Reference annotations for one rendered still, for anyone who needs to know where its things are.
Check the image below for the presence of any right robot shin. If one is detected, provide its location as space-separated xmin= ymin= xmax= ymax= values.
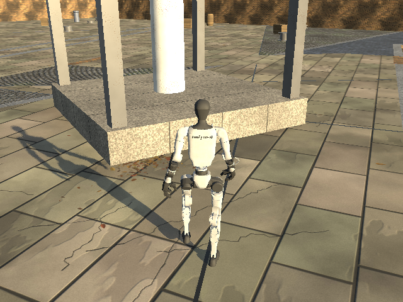
xmin=210 ymin=215 xmax=221 ymax=258

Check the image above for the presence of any robot right upper arm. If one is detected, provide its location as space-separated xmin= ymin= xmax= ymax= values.
xmin=215 ymin=126 xmax=232 ymax=160

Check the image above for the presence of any right robot hand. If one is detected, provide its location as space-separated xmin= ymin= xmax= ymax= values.
xmin=220 ymin=168 xmax=236 ymax=181

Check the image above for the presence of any robot right forearm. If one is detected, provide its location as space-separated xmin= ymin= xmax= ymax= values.
xmin=225 ymin=151 xmax=235 ymax=172

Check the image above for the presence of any robot left forearm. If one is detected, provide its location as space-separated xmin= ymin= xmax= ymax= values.
xmin=164 ymin=153 xmax=178 ymax=183

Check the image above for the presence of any robot left upper arm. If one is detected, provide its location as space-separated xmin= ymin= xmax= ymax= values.
xmin=172 ymin=126 xmax=189 ymax=162

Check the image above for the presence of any left robot shin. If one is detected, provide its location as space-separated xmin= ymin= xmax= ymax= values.
xmin=182 ymin=196 xmax=191 ymax=235

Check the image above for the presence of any left robot hand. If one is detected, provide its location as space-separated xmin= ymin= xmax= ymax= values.
xmin=162 ymin=181 xmax=177 ymax=198

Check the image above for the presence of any robot shin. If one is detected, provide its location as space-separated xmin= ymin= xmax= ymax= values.
xmin=182 ymin=196 xmax=191 ymax=235
xmin=210 ymin=215 xmax=221 ymax=258

